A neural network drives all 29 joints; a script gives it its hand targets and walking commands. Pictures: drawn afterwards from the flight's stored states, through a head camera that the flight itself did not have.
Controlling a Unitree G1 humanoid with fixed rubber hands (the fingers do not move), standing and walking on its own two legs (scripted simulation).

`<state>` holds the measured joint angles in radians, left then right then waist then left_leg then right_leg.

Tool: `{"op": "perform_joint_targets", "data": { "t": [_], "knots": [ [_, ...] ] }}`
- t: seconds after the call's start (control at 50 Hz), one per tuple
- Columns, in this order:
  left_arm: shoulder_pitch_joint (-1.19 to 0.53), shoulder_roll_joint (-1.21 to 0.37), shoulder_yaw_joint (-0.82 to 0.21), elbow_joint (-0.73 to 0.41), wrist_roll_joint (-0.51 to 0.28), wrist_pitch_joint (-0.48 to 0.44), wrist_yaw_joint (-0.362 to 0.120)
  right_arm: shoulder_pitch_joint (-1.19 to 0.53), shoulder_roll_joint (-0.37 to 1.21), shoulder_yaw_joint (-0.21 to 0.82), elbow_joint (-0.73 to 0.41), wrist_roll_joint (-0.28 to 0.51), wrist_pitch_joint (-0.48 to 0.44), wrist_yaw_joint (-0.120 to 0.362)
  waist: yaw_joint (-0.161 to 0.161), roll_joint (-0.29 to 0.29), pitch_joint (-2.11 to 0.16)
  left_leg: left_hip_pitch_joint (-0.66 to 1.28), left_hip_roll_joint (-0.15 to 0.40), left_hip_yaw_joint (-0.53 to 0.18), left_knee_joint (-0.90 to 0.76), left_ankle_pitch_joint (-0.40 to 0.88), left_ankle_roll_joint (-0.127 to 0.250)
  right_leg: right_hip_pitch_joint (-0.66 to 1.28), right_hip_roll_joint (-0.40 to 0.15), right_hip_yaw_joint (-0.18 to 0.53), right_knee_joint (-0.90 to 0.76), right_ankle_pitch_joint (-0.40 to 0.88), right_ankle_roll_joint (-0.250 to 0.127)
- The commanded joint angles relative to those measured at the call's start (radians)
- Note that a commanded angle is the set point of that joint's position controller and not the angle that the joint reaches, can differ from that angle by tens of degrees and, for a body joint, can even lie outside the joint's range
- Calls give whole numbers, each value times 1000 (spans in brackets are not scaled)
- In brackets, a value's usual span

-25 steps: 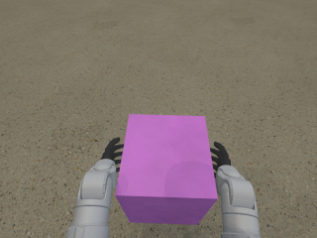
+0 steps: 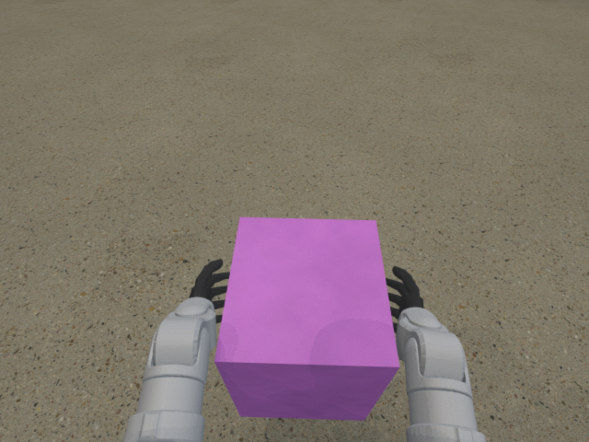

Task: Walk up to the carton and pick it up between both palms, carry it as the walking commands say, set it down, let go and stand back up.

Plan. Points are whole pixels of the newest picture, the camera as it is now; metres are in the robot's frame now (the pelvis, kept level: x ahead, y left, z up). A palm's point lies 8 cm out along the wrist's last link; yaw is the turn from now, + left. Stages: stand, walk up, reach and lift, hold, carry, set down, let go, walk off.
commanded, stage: carry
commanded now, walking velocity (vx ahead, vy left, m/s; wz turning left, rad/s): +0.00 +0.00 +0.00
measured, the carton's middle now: (304, 323) +0.29 +0.00 -0.01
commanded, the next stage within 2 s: none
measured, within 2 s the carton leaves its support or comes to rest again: neither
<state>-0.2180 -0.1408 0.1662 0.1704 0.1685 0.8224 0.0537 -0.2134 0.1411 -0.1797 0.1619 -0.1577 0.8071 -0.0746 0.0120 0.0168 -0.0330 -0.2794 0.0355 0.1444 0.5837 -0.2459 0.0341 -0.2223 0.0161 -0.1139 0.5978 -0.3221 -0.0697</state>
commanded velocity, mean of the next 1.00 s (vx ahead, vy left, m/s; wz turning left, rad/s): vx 0.00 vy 0.00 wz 0.00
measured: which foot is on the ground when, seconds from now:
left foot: down 0.00-1.00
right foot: down 0.00-1.00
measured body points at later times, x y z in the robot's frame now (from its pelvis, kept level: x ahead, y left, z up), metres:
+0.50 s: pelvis -0.06 +0.00 +0.00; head -0.08 -0.01 +0.45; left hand +0.23 +0.15 +0.03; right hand +0.24 -0.15 +0.02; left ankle +0.05 +0.10 -0.73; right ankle +0.01 -0.07 -0.73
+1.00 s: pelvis -0.09 +0.01 -0.01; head -0.08 +0.00 +0.44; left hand +0.20 +0.16 +0.02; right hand +0.21 -0.13 +0.02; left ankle +0.05 +0.10 -0.73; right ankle +0.01 -0.07 -0.73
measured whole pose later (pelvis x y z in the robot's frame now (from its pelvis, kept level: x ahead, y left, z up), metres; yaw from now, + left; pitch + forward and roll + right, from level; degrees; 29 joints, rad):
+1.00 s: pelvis -0.09 +0.01 -0.01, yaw +1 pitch -2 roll -1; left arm -0.19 -0.14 0.12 0.04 0.14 0.87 0.08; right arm -0.20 0.14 -0.17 0.04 -0.13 0.85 -0.08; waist 0.01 0.04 0.04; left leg -0.45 0.04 0.12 0.54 -0.08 0.06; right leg -0.39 0.01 -0.15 0.57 -0.16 -0.07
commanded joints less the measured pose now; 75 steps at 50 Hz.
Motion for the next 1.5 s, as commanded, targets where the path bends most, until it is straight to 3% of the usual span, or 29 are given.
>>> {"op": "perform_joint_targets", "data": {
  "t": [0.0, 0.1, 0.12, 0.18, 0.26, 0.32, 0.34, 0.38, 0.52, 0.54, 0.62, 0.66, 0.68, 0.7, 0.76, 0.78, 0.8, 0.82, 0.88, 0.98, 1.04, 1.16, 1.2, 1.26, 1.34, 1.4, 1.42, 1.46, 1.48],
  "knots": [
    [-678, -878, -635, -235, -303, -58, -230, -669, 920, 663, -206, 286, -45, 230, -4, -19, -394, 123, 119, -154, -93, 100, 17, 25, -185, 202, -170, 233, -17],
    [-673, -875, -643, -274, -312, -48, -226, -644, 915, 664, -217, 296, -31, 235, -5, -13, -418, 118, 107, -153, -105, 81, 16, 22, -187, 212, -184, 192, -17],
    [-659, -867, -633, -263, -304, -49, -227, -658, 916, 670, -216, 296, -32, 234, -4, -57, -410, 121, 109, -152, -95, 79, 15, 16, -193, 211, -200, 202, -16],
    [-644, -855, -611, -217, -286, -44, -225, -623, 901, 636, -165, 274, -29, 232, -3, -14, -423, 115, 107, -148, -112, 79, 7, 35, -190, 198, -183, 189, -20],
    [-667, -863, -643, -295, -309, -43, -221, -617, 907, 653, -209, 291, -26, 236, -5, -17, -394, 98, 110, -157, -130, 40, 15, -5, -183, 208, -218, 71, -14],
    [-656, -861, -616, -236, -288, -41, -222, -649, 896, 636, -189, 283, -27, 237, -4, -9, -402, 99, 117, -169, -145, 41, 19, -8, -172, 195, -215, 47, -7],
    [-672, -871, -643, -298, -312, -43, -221, -654, 902, 655, -248, 302, -29, 235, -4, -14, -413, 96, 120, -171, -146, 52, 19, -3, -169, 183, -206, 50, -3],
    [-671, -869, -628, -247, -296, -50, -221, -597, 902, 624, -156, 270, -32, 238, -6, 14, -397, 86, 114, -169, -151, 15, 16, -16, -169, 190, -216, 29, -6],
    [-642, -879, -635, -265, -305, -54, -220, -644, 893, 650, -252, 290, -43, 233, -4, -31, -390, 58, 99, -174, -155, -92, 25, -75, -167, 207, -260, -146, -2],
    [-641, -860, -624, -252, -288, -64, -220, -612, 894, 637, -200, 271, -49, 237, -3, -23, -401, 68, 97, -170, -140, -90, 27, -81, -181, 219, -274, -153, -3],
    [-641, -874, -639, -306, -303, -69, -219, -629, 900, 665, -255, 290, -49, 234, -5, -61, -440, 86, 90, -159, -118, -33, 25, -71, -180, 200, -273, -127, 4],
    [-643, -878, -687, -402, -350, -51, -213, -641, 888, 683, -360, 333, -37, 226, -5, -2, -427, 72, 94, -176, -153, -94, 25, -92, -164, 180, -248, -150, 13],
    [-594, -857, -621, -265, -289, -46, -213, -578, 880, 634, -215, 277, -27, 232, -2, -15, -403, 47, 109, -200, -175, -133, 31, -96, -155, 175, -245, -159, 11],
    [-586, -865, -645, -282, -298, -51, -211, -573, 876, 636, -239, 281, -37, 231, -3, 18, -419, 41, 116, -202, -186, -144, 32, -73, -149, 165, -221, -132, 12],
    [-586, -866, -648, -298, -302, -63, -214, -595, 867, 652, -275, 288, -51, 235, -4, 4, -467, 47, 109, -190, -153, -104, 33, -41, -162, 179, -222, -92, 9],
    [-599, -865, -660, -369, -322, -60, -208, -605, 868, 672, -334, 310, -43, 230, -4, -35, -477, 56, 103, -179, -132, -93, 34, -48, -170, 194, -233, -115, 6],
    [-626, -869, -693, -464, -359, -47, -203, -608, 870, 689, -403, 343, -30, 224, -7, -10, -461, 52, 101, -182, -145, -83, 28, -62, -172, 190, -231, -124, 10],
    [-622, -860, -674, -413, -336, -42, -202, -558, 877, 653, -301, 311, -18, 227, -6, 9, -448, 47, 98, -180, -148, -107, 27, -80, -170, 188, -232, -152, 9],
    [-573, -850, -655, -375, -320, -25, -201, -570, 850, 636, -317, 306, -11, 226, -1, 17, -438, 32, 108, -205, -169, -180, 39, -96, -156, 184, -225, -180, 14],
    [-551, -851, -658, -379, -335, -8, -201, -556, 845, 645, -339, 316, 6, 222, -2, -36, -431, 25, 93, -183, -156, -146, 30, -104, -159, 181, -236, -194, 20],
    [-547, -851, -657, -376, -335, -8, -199, -549, 837, 640, -349, 318, 4, 223, -3, 29, -454, 36, 110, -211, -193, -193, 39, -114, -138, 153, -185, -178, 24],
    [-565, -850, -644, -351, -321, -26, -196, -542, 847, 636, -302, 305, -9, 228, -2, -10, -432, -18, 120, -224, -211, -222, 36, -98, -128, 150, -170, -152, 21],
    [-560, -849, -663, -415, -342, -19, -194, -507, 846, 636, -325, 308, -3, 223, -4, 22, -463, 12, 131, -233, -225, -231, 39, -95, -123, 138, -143, -139, 26],
    [-545, -849, -646, -368, -328, -16, -194, -532, 831, 632, -337, 302, -6, 223, -1, 47, -439, -16, 134, -240, -241, -262, 39, -95, -111, 139, -134, -132, 23],
    [-532, -844, -637, -361, -322, -27, -197, -540, 844, 647, -343, 302, -13, 222, 0, -64, -456, -11, 100, -184, -169, -180, 24, -79, -150, 191, -202, -166, 9],
    [-552, -853, -675, -483, -369, -13, -196, -551, 852, 678, -446, 343, -1, 211, -4, -43, -479, 47, 90, -189, -146, -166, 38, -124, -159, 190, -219, -201, 22],
    [-515, -851, -639, -370, -328, -11, -196, -532, 846, 644, -364, 313, 1, 214, -2, -33, -462, 42, 92, -197, -163, -192, 41, -138, -153, 179, -205, -206, 23],
    [-520, -837, -647, -410, -335, -11, -193, -544, 837, 655, -399, 320, 3, 213, -1, -8, -464, 26, 101, -204, -185, -190, 40, -118, -139, 171, -186, -170, 28],
    [-538, -832, -630, -379, -313, -17, -193, -503, 841, 629, -307, 289, 2, 220, -2, -12, -462, 21, 106, -206, -197, -203, 37, -106, -131, 151, -170, -161, 30]
  ]
}}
